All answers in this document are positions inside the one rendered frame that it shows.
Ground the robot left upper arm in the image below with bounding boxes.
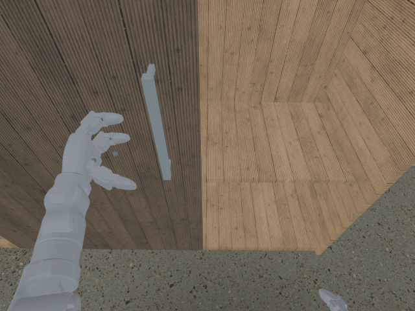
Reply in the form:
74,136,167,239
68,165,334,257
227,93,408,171
11,292,81,311

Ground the left robot hand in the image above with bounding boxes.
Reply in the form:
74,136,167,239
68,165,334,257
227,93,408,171
62,111,137,190

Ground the right robot hand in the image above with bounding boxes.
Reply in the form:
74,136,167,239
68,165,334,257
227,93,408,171
319,288,348,311

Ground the handle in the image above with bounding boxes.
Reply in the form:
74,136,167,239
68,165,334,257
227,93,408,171
141,64,171,180

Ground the robot left forearm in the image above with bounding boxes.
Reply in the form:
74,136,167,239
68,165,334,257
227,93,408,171
7,172,91,311

